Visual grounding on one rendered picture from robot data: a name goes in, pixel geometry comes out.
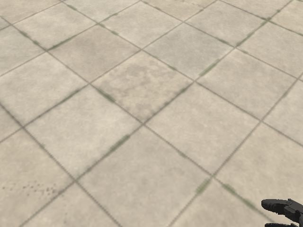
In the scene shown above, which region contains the right robot hand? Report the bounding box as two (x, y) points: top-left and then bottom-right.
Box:
(261, 199), (303, 227)

